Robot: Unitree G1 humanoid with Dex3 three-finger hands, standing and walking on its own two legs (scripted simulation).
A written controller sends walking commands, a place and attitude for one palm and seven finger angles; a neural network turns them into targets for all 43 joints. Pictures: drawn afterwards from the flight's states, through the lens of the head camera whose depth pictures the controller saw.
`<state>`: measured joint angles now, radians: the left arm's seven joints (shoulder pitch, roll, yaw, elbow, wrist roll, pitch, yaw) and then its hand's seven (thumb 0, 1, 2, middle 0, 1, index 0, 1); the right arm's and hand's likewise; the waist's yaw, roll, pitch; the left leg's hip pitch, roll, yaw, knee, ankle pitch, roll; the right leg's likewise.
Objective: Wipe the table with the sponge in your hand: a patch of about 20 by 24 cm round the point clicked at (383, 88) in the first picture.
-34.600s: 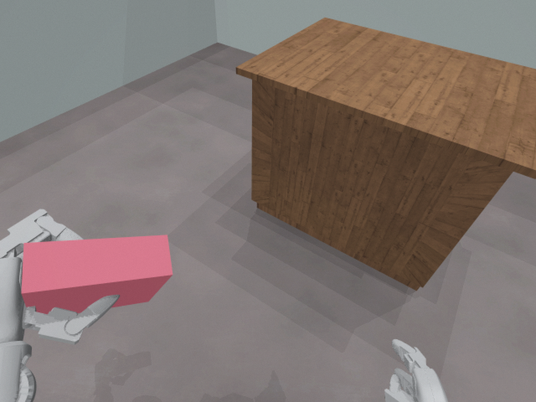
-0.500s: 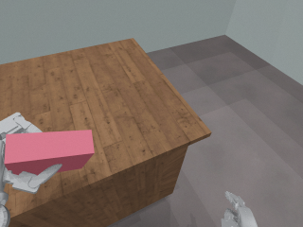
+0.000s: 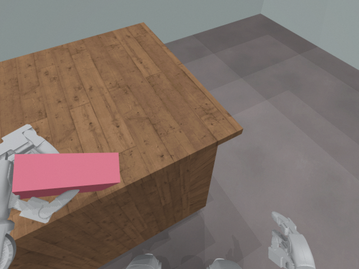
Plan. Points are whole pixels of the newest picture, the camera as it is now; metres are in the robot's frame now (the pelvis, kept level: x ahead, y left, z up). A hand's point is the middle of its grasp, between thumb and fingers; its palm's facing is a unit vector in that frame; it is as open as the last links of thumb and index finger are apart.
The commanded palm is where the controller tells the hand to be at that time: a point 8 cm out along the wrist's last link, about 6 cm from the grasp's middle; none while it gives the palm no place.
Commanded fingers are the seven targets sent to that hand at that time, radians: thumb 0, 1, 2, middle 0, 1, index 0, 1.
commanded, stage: come to a stop and stand still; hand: left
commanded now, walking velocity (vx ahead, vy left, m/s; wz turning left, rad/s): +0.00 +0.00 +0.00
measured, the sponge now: (83, 175) +0.24 +0.17 +0.15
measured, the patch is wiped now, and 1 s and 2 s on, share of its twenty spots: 0.00 0.00 0.00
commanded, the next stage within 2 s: look again from close up in 0.98 s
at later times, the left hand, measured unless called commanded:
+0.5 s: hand out of the picture +0.20 +0.27 +0.18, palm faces +0.37 -0.86 -0.36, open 9.0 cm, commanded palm +0.14 +0.31 +0.20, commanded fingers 0.00 0.10 1.30 -1.20 -1.60 -1.20 -1.60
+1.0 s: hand out of the picture +0.22 +0.28 +0.19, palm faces +0.39 -0.83 -0.39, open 9.0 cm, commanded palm +0.16 +0.31 +0.20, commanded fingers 0.00 0.10 1.30 -1.20 -1.60 -1.20 -1.60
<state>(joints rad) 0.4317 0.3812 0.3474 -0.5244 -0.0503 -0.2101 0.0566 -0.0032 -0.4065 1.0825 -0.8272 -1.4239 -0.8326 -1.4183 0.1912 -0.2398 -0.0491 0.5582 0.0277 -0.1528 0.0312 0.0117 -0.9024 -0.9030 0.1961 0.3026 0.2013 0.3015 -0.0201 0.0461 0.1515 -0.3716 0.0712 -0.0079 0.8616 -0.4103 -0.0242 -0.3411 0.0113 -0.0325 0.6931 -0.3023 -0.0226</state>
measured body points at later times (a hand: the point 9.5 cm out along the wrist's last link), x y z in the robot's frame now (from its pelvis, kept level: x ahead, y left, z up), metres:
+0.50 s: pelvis -0.01 +0.03 +0.02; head -0.01 +0.05 +0.47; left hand +0.17 +0.31 +0.20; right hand +0.16 -0.19 -0.04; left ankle +0.03 +0.12 -0.72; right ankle +0.00 -0.10 -0.72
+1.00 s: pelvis +0.01 +0.03 +0.03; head +0.02 +0.05 +0.48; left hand +0.19 +0.32 +0.21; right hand +0.20 -0.19 -0.04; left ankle +0.03 +0.12 -0.72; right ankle +0.00 -0.10 -0.72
